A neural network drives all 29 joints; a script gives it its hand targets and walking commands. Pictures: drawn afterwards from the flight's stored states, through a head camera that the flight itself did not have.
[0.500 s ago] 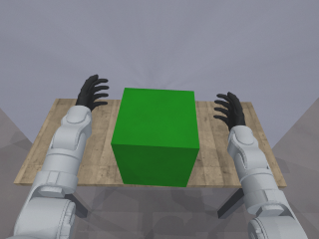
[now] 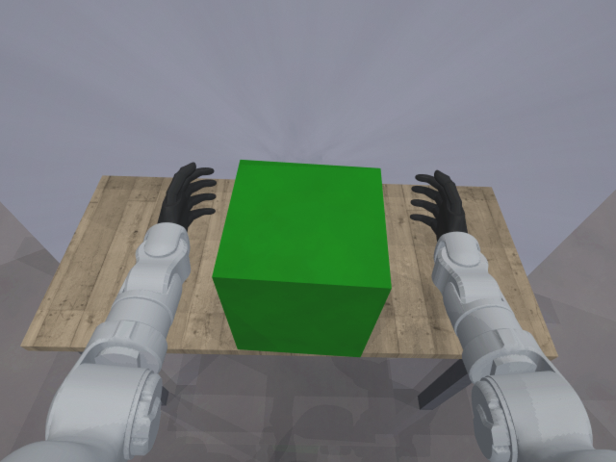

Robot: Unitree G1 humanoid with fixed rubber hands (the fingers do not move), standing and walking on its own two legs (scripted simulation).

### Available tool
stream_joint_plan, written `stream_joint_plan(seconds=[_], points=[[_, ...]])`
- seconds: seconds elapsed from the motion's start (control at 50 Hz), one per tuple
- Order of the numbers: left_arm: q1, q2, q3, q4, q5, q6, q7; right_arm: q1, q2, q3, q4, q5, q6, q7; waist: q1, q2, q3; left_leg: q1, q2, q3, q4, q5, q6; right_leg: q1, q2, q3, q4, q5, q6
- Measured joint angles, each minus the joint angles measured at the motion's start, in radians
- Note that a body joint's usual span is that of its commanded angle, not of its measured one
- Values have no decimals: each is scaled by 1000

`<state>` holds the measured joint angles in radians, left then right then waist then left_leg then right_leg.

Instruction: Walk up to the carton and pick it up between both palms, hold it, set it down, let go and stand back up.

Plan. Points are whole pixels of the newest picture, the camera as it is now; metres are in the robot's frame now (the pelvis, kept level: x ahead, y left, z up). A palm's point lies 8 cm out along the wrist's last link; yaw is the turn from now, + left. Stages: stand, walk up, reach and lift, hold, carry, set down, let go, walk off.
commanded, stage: reach and lift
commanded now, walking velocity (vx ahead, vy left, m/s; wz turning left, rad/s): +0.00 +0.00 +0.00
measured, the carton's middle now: (304, 265) +0.39 +0.02 -0.04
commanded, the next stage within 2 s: none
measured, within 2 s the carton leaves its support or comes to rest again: neither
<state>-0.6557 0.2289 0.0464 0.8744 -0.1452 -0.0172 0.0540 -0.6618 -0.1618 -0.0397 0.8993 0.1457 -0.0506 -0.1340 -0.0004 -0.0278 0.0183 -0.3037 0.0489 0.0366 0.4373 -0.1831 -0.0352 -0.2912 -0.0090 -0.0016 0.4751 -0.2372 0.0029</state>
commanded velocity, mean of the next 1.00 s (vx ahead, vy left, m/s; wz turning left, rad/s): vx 0.00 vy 0.00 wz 0.00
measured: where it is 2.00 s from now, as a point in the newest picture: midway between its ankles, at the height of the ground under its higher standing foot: outside the picture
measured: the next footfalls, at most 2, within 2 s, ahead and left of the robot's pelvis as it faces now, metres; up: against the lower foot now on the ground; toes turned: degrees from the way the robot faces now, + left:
none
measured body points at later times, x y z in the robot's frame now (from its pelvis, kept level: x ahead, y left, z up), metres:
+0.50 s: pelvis +0.00 +0.02 -0.02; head +0.08 +0.03 +0.42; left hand +0.39 +0.20 -0.03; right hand +0.40 -0.16 -0.01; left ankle +0.02 +0.14 -0.74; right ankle +0.00 -0.12 -0.74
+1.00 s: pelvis +0.00 +0.02 -0.02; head +0.08 +0.03 +0.42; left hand +0.41 +0.16 -0.01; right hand +0.41 -0.14 -0.01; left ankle +0.02 +0.14 -0.74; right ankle +0.00 -0.12 -0.74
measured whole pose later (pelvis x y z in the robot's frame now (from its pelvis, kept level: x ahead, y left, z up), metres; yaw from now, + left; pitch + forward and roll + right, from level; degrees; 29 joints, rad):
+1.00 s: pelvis +0.00 +0.02 -0.02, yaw +0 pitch +20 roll -2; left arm -0.71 0.02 0.11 1.20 -0.12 -0.46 0.14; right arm -0.69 -0.11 -0.04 1.19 0.14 -0.39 -0.12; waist 0.00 0.02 -0.19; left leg -0.76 0.07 0.00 0.67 -0.26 -0.02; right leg -0.68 0.01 -0.03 0.59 -0.25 0.01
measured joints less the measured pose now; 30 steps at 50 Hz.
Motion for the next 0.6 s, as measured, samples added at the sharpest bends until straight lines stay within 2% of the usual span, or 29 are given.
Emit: stream_joint_plan(seconds=[0.16, 0.24, 0.34, 0.44, 0.6], points=[[1, -52, 0, 226, 0, -278, 12, -1, 0, 0, 198, 0, -172, 30, 0, 10, -120, -230, 18, -23, 108, -29, 0, -191, 16, -19, 38, 5, 0], [-39, -57, 0, 319, 0, -362, 13, -3, 0, 0, 256, 0, -255, 40, 0, 12, -166, -346, 19, -29, 168, -45, 2, -299, 17, -22, 83, -4, 0], [-53, -60, 0, 325, 0, -406, 24, -6, 0, 0, 276, 0, -307, 50, 0, 20, -182, -434, 19, -31, 219, -60, 7, -378, 17, -22, 116, -10, 1], [-22, -76, 0, 324, 0, -406, 37, -6, 0, 0, 277, 0, -349, 54, 0, 38, -188, -450, 19, -32, 234, -69, 9, -388, 17, -23, 117, -10, 2], [-11, -99, 0, 323, 0, -412, 50, -8, 0, 0, 277, 0, -350, 54, 0, 41, -195, -451, 19, -35, 235, -70, 12, -387, 18, -25, 117, -12, 7]])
